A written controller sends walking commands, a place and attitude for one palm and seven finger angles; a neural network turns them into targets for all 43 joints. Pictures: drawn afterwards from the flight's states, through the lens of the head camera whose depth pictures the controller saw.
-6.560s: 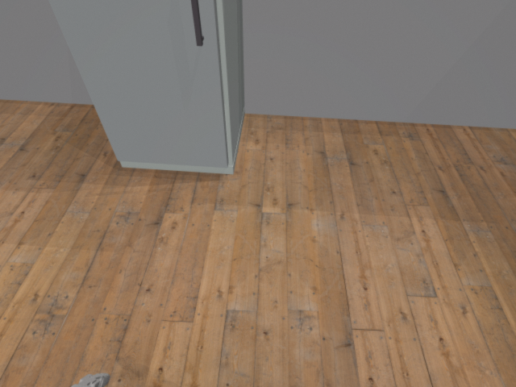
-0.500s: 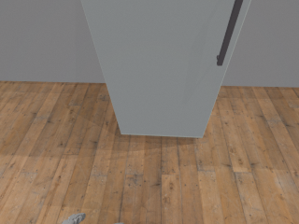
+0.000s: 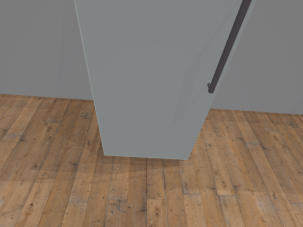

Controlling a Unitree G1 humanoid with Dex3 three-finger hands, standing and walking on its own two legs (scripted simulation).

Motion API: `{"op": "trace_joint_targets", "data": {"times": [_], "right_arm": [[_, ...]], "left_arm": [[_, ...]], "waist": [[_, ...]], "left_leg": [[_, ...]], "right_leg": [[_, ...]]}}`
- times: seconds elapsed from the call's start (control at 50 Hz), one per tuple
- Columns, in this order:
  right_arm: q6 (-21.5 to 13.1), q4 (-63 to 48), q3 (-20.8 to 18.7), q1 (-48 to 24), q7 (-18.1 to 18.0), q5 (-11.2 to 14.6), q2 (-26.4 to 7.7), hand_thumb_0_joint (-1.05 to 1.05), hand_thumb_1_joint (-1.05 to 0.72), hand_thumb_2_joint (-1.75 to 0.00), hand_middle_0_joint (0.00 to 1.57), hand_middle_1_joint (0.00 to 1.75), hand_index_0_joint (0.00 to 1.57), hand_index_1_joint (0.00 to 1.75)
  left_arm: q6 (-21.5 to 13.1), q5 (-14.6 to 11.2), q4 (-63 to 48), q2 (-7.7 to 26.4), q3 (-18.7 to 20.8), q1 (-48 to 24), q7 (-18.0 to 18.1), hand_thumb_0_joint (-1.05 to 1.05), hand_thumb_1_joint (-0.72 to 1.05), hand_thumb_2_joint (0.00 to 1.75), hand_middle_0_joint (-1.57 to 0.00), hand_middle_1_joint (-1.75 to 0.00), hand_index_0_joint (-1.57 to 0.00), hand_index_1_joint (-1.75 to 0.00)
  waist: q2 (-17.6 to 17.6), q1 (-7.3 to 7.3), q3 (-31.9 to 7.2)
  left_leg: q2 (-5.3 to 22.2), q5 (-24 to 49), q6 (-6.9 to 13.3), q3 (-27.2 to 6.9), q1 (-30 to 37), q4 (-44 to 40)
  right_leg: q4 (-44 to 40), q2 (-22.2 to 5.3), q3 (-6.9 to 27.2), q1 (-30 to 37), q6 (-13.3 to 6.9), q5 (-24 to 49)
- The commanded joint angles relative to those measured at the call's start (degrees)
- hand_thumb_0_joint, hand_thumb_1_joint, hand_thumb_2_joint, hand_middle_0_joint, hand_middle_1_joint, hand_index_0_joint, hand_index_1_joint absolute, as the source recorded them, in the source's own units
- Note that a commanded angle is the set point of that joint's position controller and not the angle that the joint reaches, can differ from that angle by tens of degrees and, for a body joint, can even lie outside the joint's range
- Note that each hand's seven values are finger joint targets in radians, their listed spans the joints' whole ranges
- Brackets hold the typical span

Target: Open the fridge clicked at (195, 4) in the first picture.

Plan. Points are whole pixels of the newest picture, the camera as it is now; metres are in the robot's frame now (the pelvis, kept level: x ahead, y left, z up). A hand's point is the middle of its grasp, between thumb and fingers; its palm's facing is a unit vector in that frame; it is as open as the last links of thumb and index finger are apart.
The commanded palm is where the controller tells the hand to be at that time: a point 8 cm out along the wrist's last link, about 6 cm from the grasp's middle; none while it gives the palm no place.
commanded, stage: take the last steps up to it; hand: right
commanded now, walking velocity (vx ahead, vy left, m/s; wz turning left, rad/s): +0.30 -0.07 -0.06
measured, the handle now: (224, 51) +0.71 -0.23 +0.16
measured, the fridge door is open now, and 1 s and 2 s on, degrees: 0 0 0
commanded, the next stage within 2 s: come to a stop and stand still in 0.54 s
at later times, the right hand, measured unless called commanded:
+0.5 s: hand out of the picture +0.15 -0.28 -0.19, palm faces +0.06 +0.98 -0.19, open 7.4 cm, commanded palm none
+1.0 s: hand (221, 185) +0.33 -0.26 -0.18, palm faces +0.03 +0.98 -0.21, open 7.3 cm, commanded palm none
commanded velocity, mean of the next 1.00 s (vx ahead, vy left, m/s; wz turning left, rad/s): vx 0.06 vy -0.03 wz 0.01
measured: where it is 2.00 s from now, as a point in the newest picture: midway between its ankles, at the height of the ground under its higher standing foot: outside the picture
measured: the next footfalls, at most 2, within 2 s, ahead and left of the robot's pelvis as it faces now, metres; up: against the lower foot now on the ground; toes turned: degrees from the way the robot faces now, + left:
right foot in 0.30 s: +0.22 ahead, -0.18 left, +0.00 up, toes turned -10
left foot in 0.76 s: +0.34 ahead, +0.04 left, +0.00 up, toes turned +8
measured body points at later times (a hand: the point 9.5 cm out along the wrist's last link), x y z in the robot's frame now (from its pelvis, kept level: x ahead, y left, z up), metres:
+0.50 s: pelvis +0.16 -0.09 -0.01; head +0.17 -0.11 +0.44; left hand +0.24 +0.14 -0.14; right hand +0.15 -0.33 -0.17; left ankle +0.13 +0.03 -0.67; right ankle +0.18 -0.17 -0.75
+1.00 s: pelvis +0.23 -0.09 -0.01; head +0.27 -0.08 +0.43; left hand +0.23 +0.14 -0.18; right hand +0.33 -0.31 -0.16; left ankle +0.30 +0.03 -0.75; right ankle +0.19 -0.20 -0.71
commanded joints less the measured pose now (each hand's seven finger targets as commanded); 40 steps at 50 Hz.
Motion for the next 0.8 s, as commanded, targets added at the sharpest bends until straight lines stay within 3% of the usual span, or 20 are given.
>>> {"op": "trace_joint_targets", "data": {"times": [0.0,0.1,0.18,0.22,0.24,0.26,0.28,0.3,0.32,0.34,0.36,0.42,0.54,0.6,0.66,0.7,0.72,0.74,0.76,0.78], "right_arm": [[-1.98,0.67,-1.23,5.73,-0.59,0.12,-7.24,0.00,-0.90,-0.90,0.20,0.30,0.20,0.30],[-2.34,3.38,-1.51,8.78,-0.86,-0.10,-7.97,0.00,-0.90,-0.90,0.20,0.30,0.20,0.30],[-1.63,4.12,-2.11,8.14,-1.02,-0.46,-9.16,0.00,-0.90,-0.90,0.20,0.30,0.20,0.30],[-1.11,4.33,-2.45,7.02,-1.04,-0.39,-9.68,0.00,-0.90,-0.90,0.20,0.30,0.20,0.30],[-0.78,4.23,-2.45,6.27,-1.03,-0.20,-9.21,0.00,-0.90,-0.90,0.20,0.30,0.20,0.30],[-0.62,3.90,-2.20,7.20,-0.81,0.09,-7.34,0.00,-0.90,-0.90,0.20,0.30,0.20,0.30],[-0.36,2.89,-1.77,10.05,-0.36,0.78,-3.97,0.00,-0.90,-0.90,0.20,0.30,0.20,0.30],[-0.23,0.99,-1.41,6.82,-0.61,0.50,-4.25,0.00,-0.90,-0.90,0.20,0.30,0.20,0.30],[0.05,0.44,-1.26,3.38,-0.64,0.61,-4.30,0.00,-0.90,-0.90,0.20,0.30,0.20,0.30],[0.02,0.46,-1.71,-0.45,-0.18,0.36,-4.84,0.00,-0.90,-0.90,0.20,0.30,0.20,0.30],[0.15,0.60,-2.01,-1.42,0.32,0.03,-4.58,0.00,-0.90,-0.90,0.20,0.30,0.20,0.30],[1.57,1.72,-1.84,2.31,0.63,-0.28,-2.82,0.00,-0.90,-0.90,0.20,0.30,0.20,0.30],[2.79,-2.10,-1.91,-4.10,0.78,-0.37,-3.98,0.00,-0.90,-0.90,0.20,0.30,0.20,0.30],[2.78,-3.97,-1.69,-8.81,0.68,-0.22,-4.67,0.00,-0.90,-0.90,0.20,0.30,0.20,0.30],[2.25,-4.16,-1.04,-10.12,0.23,0.01,-4.24,0.00,-0.90,-0.90,0.20,0.30,0.20,0.30],[1.82,-2.37,-0.94,-5.45,-0.35,0.22,-5.26,0.00,-0.90,-0.90,0.20,0.30,0.20,0.30],[1.30,-1.61,-1.34,-2.80,-0.86,0.09,-8.53,0.00,-0.90,-0.90,0.20,0.30,0.20,0.30],[1.00,-0.97,-1.42,-2.50,-1.21,0.31,-11.22,0.00,-0.90,-0.90,0.20,0.30,0.20,0.30],[1.14,-1.01,-1.54,-3.13,-1.34,0.75,-12.64,0.00,-0.90,-0.90,0.20,0.30,0.20,0.30],[1.20,-1.27,-1.98,-3.57,-1.62,0.84,-13.66,0.00,-0.90,-0.90,0.20,0.30,0.20,0.30]], "left_arm": [[-1.54,-0.49,-4.61,0.63,0.23,-3.75,-0.29,0.00,0.90,0.90,-0.20,-0.30,-0.20,-0.30],[-2.15,-0.74,-6.92,-0.53,-0.30,-10.47,-0.92,0.00,0.90,0.90,-0.20,-0.30,-0.20,-0.30],[-3.05,-1.04,-7.96,-1.20,-0.61,-13.05,-1.22,0.00,0.90,0.90,-0.20,-0.30,-0.20,-0.30],[-3.66,-0.96,-6.86,-0.02,-0.37,-9.46,-0.75,0.00,0.90,0.90,-0.20,-0.30,-0.20,-0.30],[-4.10,-0.67,-4.94,1.38,-0.10,-3.38,-0.15,0.00,0.90,0.90,-0.20,-0.30,-0.20,-0.30],[-4.57,-0.28,-2.39,5.79,0.85,5.45,0.67,0.00,0.90,0.90,-0.20,-0.30,-0.20,-0.30],[-4.85,-0.01,-1.02,12.29,2.27,11.35,1.53,0.00,0.90,0.90,-0.20,-0.30,-0.20,-0.30],[-4.22,-0.69,-0.36,12.92,2.13,12.68,2.12,0.00,0.90,0.90,-0.20,-0.30,-0.20,-0.30],[-4.21,-1.10,-1.54,11.48,1.92,7.99,2.65,0.00,0.90,0.90,-0.20,-0.30,-0.20,-0.30],[-4.38,-0.95,-2.66,8.04,1.22,3.42,2.62,0.00,0.90,0.90,-0.20,-0.30,-0.20,-0.30],[-4.80,-0.79,-3.19,4.86,0.13,0.60,2.57,0.00,0.90,0.90,-0.20,-0.30,-0.20,-0.30],[-5.85,-0.87,-3.59,1.83,-0.56,-2.57,2.82,0.00,0.90,0.90,-0.20,-0.30,-0.20,-0.30],[-5.66,-0.81,-3.55,2.89,-0.54,-1.11,2.74,0.00,0.90,0.90,-0.20,-0.30,-0.20,-0.30],[-5.19,-0.59,-2.65,3.59,-0.37,0.76,2.70,0.00,0.90,0.90,-0.20,-0.30,-0.20,-0.30],[-4.56,-0.37,-1.53,3.58,-0.77,0.96,3.05,0.00,0.90,0.90,-0.20,-0.30,-0.20,-0.30],[-4.20,-0.79,-0.88,3.09,-1.12,0.20,3.31,0.00,0.90,0.90,-0.20,-0.30,-0.20,-0.30],[-4.16,-1.18,-0.61,1.50,-1.37,1.32,3.25,0.00,0.90,0.90,-0.20,-0.30,-0.20,-0.30],[-3.71,-1.79,-0.47,0.27,-1.46,3.20,3.10,0.00,0.90,0.90,-0.20,-0.30,-0.20,-0.30],[-2.78,-2.19,-0.04,-0.44,-1.29,4.04,3.06,0.00,0.90,0.90,-0.20,-0.30,-0.20,-0.30],[-1.68,-2.17,0.20,-0.73,-1.09,4.51,3.23,0.00,0.90,0.90,-0.20,-0.30,-0.20,-0.30]], "waist": [[9.96,-0.65,8.35],[9.79,-2.05,8.76],[12.12,-2.26,8.77],[11.61,-0.30,6.85],[8.82,2.64,4.42],[-0.21,5.76,-2.10],[-16.07,6.13,-8.84],[-14.44,6.74,-9.33],[-11.35,5.75,-6.83],[-6.35,4.81,-0.15],[-3.66,3.12,3.63],[-3.37,-0.65,3.33],[-1.98,-0.63,5.46],[-2.37,0.62,5.69],[-0.70,0.64,4.40],[0.04,-1.83,1.93],[4.34,-2.17,-0.27],[7.05,-0.71,-2.56],[8.05,-0.15,-2.18],[13.66,-0.26,-4.38]], "left_leg": [[13.38,4.54,3.72,-9.36,-0.22,-15.67],[14.02,12.18,5.11,-7.00,2.51,-13.68],[14.38,14.09,4.75,-5.53,0.93,-10.43],[13.87,16.04,3.98,-4.62,-0.91,-4.75],[11.47,18.62,2.79,-2.39,-4.33,3.72],[8.14,13.91,1.13,0.44,-8.27,17.10],[0.27,-12.58,-1.46,3.25,-21.21,34.14],[-0.81,-20.39,-0.41,-2.91,-26.06,44.07],[1.91,-17.07,0.01,-5.25,-28.30,49.84],[4.05,-12.05,0.01,-6.02,-29.30,50.82],[5.19,-8.35,-0.33,-6.29,-27.45,49.20],[5.37,-4.50,-1.34,-5.40,-21.46,41.82],[4.91,1.03,-2.53,-5.06,-23.11,28.92],[3.92,0.50,-2.34,-4.19,-21.56,22.45],[1.42,0.97,-1.88,-2.56,-14.37,13.43],[1.20,13.20,-1.99,-2.47,-5.77,2.52],[4.65,31.99,-1.26,-7.36,2.09,1.16],[12.26,50.77,2.57,-13.24,7.66,4.98],[16.68,59.53,6.55,-14.02,6.38,5.52],[17.89,62.53,9.47,-15.51,5.99,4.36]], "right_leg": [[-0.61,-3.32,-0.28,-10.06,1.71,5.90],[-11.04,-3.95,-3.17,-10.17,1.73,6.31],[-20.20,-2.51,-4.91,-1.77,-0.18,3.11],[-25.27,-1.01,-6.23,7.15,-0.93,2.82],[-29.58,0.28,-6.73,17.09,-1.30,4.64],[-31.96,-4.03,-2.77,29.41,-2.04,6.52],[-35.88,-18.94,17.84,39.99,-6.88,12.47],[-41.24,-23.07,22.69,39.18,-9.81,10.54],[-43.30,-23.43,21.67,32.80,-10.63,5.16],[-44.52,-21.35,17.67,24.78,-10.64,4.09],[-45.94,-18.97,13.60,18.54,-9.65,5.23],[-47.80,-15.18,5.38,12.99,-8.88,10.39],[-48.92,-14.59,1.81,16.12,-10.14,16.14],[-47.02,-14.79,1.68,18.57,-10.20,19.19],[-40.22,-13.76,0.46,19.65,-8.68,32.19],[-33.87,-10.27,-2.06,19.51,-4.64,33.37],[-29.24,-7.30,-2.92,15.25,-1.95,26.96],[-27.96,-4.27,-3.86,9.99,0.46,12.08],[-26.84,-1.64,-3.95,9.51,1.75,-1.16],[-22.19,-0.93,-4.23,10.07,2.32,-11.63]]}}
